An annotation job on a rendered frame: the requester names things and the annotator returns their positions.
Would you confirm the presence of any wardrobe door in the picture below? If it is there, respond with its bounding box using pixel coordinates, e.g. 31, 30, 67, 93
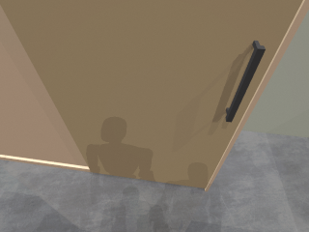
0, 5, 88, 167
0, 0, 303, 189

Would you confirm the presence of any handle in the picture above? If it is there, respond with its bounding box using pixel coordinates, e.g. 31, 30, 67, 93
225, 41, 266, 123

